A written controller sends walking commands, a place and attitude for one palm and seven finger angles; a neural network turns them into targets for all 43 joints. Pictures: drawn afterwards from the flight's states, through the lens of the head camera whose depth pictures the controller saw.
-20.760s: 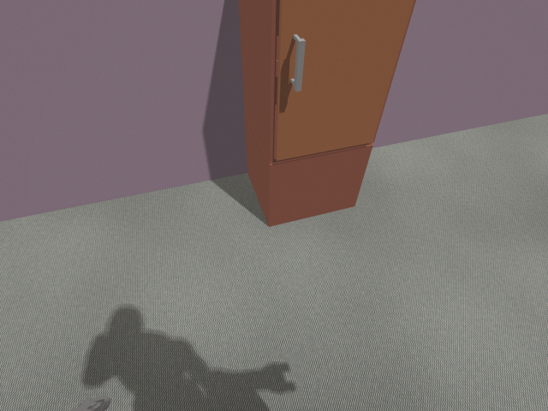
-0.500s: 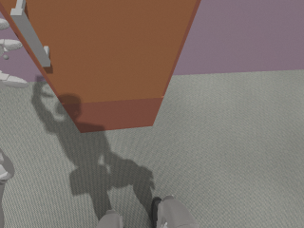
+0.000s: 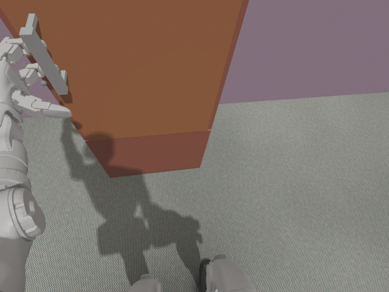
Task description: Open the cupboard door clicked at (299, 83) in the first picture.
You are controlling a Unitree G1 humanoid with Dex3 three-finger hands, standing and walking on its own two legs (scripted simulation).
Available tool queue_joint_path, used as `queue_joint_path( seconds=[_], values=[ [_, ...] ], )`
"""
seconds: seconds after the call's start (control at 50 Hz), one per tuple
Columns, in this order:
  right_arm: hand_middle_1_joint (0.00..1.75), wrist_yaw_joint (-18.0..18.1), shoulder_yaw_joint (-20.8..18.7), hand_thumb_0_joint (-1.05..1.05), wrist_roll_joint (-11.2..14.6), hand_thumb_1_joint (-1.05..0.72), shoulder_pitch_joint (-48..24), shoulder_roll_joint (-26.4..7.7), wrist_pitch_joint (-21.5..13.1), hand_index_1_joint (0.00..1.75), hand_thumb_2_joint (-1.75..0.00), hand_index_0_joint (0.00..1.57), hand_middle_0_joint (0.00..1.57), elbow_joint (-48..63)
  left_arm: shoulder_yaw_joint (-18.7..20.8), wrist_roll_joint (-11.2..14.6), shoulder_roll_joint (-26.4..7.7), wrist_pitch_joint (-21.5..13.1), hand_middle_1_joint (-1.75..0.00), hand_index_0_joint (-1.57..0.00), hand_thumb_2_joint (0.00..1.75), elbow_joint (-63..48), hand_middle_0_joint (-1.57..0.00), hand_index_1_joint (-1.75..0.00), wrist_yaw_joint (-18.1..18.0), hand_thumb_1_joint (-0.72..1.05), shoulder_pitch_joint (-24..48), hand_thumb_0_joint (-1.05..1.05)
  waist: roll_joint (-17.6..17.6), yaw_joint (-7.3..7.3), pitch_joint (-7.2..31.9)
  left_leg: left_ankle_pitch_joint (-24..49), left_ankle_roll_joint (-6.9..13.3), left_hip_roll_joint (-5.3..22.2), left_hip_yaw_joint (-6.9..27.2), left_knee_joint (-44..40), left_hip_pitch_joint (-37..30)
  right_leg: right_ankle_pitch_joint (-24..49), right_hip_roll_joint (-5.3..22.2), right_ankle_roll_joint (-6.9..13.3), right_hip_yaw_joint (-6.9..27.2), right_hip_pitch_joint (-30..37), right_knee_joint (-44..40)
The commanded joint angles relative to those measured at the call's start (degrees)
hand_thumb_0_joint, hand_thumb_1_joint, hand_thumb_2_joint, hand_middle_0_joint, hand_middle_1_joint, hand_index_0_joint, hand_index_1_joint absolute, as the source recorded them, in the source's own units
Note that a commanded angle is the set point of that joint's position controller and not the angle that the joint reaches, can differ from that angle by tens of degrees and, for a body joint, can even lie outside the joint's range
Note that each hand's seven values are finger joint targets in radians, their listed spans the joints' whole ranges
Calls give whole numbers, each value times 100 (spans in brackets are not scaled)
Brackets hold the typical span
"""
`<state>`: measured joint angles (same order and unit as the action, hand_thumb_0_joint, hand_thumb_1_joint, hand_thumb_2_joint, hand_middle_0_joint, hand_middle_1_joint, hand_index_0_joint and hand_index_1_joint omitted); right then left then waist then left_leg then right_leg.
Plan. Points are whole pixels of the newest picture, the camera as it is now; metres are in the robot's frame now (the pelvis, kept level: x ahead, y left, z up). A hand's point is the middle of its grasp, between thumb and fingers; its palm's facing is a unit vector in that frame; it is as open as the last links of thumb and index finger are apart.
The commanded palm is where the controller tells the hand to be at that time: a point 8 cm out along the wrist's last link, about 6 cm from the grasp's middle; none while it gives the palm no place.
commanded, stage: slide the fingers in behind the handle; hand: left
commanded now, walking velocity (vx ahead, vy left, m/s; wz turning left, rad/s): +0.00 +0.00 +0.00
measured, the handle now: (48, 58) +0.56 +0.25 +0.09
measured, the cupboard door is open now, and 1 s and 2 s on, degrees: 0 0 1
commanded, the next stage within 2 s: close the thumb around the handle in 0.88 s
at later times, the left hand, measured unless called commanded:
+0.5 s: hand (59, 83) +0.50 +0.22 +0.09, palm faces +0.04 -1.00 +0.01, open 14.1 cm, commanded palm +0.48 +0.27 +0.08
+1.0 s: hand (62, 80) +0.51 +0.22 +0.08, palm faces +0.06 -1.00 +0.00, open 14.0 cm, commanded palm +0.49 +0.26 +0.08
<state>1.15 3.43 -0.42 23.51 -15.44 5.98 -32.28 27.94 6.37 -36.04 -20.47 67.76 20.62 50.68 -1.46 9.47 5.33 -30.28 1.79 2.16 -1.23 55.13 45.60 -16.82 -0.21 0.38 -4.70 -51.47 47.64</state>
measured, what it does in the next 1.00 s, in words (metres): stands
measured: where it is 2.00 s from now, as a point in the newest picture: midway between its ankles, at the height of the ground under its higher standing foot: outside the picture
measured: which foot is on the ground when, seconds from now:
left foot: down 0.00-1.00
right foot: down 0.00-1.00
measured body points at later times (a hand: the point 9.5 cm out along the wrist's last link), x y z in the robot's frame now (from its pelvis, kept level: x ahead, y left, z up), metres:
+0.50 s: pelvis +0.00 +0.00 +0.00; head +0.13 +0.02 +0.43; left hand +0.49 +0.28 +0.09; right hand +0.00 -0.27 -0.10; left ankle -0.05 +0.09 -0.68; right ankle +0.05 -0.12 -0.68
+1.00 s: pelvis +0.01 +0.00 +0.00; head +0.14 +0.02 +0.43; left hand +0.50 +0.27 +0.09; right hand +0.00 -0.26 -0.11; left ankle -0.05 +0.09 -0.68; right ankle +0.05 -0.12 -0.68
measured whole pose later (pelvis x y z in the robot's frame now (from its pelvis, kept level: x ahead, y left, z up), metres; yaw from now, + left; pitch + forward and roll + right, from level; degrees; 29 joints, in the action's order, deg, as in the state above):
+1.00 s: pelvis +0.01 +0.00 +0.00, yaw +0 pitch +21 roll -3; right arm 0.4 2.2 -1.0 24.6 -15.3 5.1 -34.2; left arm 24.8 5.9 -30.9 -21.8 67.3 15.3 51.7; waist -1.9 9.4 5.9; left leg -30.6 2.0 1.5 -1.1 54.8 45.6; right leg -17.6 0.3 0.0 -4.6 -51.6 47.8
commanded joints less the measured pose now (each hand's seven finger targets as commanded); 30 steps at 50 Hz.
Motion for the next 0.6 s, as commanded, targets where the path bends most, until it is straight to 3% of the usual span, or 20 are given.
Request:
queue_joint_path(
  seconds=[0.0,0.08,0.16,0.2,0.22,0.28,0.3,0.36,0.38,0.42,0.44,0.46,0.5,0.52,0.54,0.58],
  values=[
    [30,101,-411,0,3,-90,999,-1125,-88,30,-90,20,20,210,201,147,-1752,-395,-120,-30,30,-1041,-30,-120,31,-50,2309,0,-440,47,2514,2664,-79,-103,284,-710,-487,1976,-178,96,374,2482,-154],
    [30,120,-403,0,3,-90,990,-1112,-117,30,-90,20,20,178,23,83,-1660,-403,-120,-30,30,-1220,-30,-120,52,-50,2511,0,-790,47,2599,2573,-79,-117,281,-751,-629,1823,-155,105,382,2374,-176],
    [30,140,-418,0,16,-90,1004,-1134,-142,30,-90,20,20,135,-37,123,-1550,-353,-120,-30,30,-1020,-30,-120,54,-50,2469,0,-558,126,2470,2376,-49,-118,270,-739,-508,1711,-155,81,400,2328,-238],
    [30,141,-421,0,17,-90,1008,-1136,-159,30,-90,20,20,114,-80,121,-1526,-340,-120,-30,30,-1079,-30,-120,56,-50,2572,0,-662,116,2528,2264,-51,-134,279,-777,-513,1617,-147,93,403,2346,-250],
    [30,140,-422,0,7,-90,1022,-1123,-183,30,-90,20,20,118,-201,168,-1355,-381,-120,-30,30,-1214,-30,-120,63,-50,2720,0,-764,153,2604,2384,-55,-135,299,-775,-658,1681,-154,113,395,2316,-232],
    [30,127,-448,0,-9,-90,1054,-1133,-181,30,-90,20,20,70,-117,164,-1389,-405,-120,-30,30,-1295,-30,-120,18,-50,2612,0,-860,70,2766,2702,-109,-101,358,-756,-931,1724,-165,124,338,2200,-200],
    [30,113,-457,0,-14,-90,1045,-1117,-190,30,-90,20,20,77,-210,185,-1212,-398,-120,-30,30,-1311,-30,-120,2,-50,2573,0,-899,96,2809,2725,-106,-106,329,-750,-970,1752,-166,114,340,2176,-214],
    [30,96,-451,0,-19,-90,1040,-1112,-185,30,-90,20,20,47,-189,159,-1220,-399,-120,-30,30,-1257,-30,-120,-94,-50,2582,0,-866,84,2608,2755,-123,-98,359,-762,-896,1758,-163,126,313,2125,-195],
    [30,77,-447,0,-16,-90,1046,-1103,-185,30,-90,20,20,59,-319,154,-1021,-357,-120,-30,30,-1140,-30,-120,-127,-50,2542,0,-740,126,2485,2635,-104,-108,353,-780,-830,1679,-175,120,302,2087,-216],
    [30,80,-458,0,-29,-90,1065,-1121,-184,30,-90,20,20,64,-119,126,-1238,-381,-120,-30,30,-1154,-30,-120,-217,-50,2527,0,-605,93,2438,2607,-81,-109,342,-770,-707,1737,-170,126,327,2187,-218],
    [30,78,-443,0,-19,-90,1049,-1118,-178,30,-90,20,20,74,-151,94,-1241,-361,-120,-30,30,-1065,-30,-120,-249,-50,2550,0,-654,114,2424,2525,-82,-119,328,-783,-644,1697,-163,113,344,2173,-208],
    [30,84,-438,0,-18,-90,1057,-1114,-183,30,-90,20,20,47,-136,70,-1286,-346,-120,-30,30,-1016,-30,-120,-298,-50,2695,0,-449,177,2343,2389,-57,-117,322,-772,-496,1669,-155,93,358,2198,-217],
    [30,90,-438,0,-24,-90,1067,-1120,-188,30,-90,20,20,108,131,-1,-1644,-392,-120,-30,30,-1119,-30,-120,-356,-50,2597,0,-521,42,2530,2448,-65,-134,301,-775,-439,1778,-142,107,390,2426,-164],
    [30,90,-436,0,-36,-90,1067,-1119,-194,30,-90,20,20,144,214,-9,-1765,-494,-120,-30,30,-1384,-30,-120,-385,-50,2693,0,-830,-38,2779,2748,-100,-138,323,-763,-662,1937,-142,148,386,2452,-88],
    [30,68,-450,0,-50,-90,1069,-1076,-202,30,-90,20,20,145,165,-46,-1672,-552,-120,-30,30,-1474,-30,-120,-394,-50,2642,0,-1120,-66,3035,3083,-153,-126,330,-727,-977,2051,-136,140,374,2378,-56],
    [30,31,-459,0,-60,-90,1072,-1049,-199,30,-90,20,20,134,-69,-34,-1319,-606,-120,-30,30,-1545,-30,-120,-376,-50,2519,0,-1143,-51,3028,3591,-238,-55,409,-674,-1329,2077,-170,139,289,2117,-37]
  ],
)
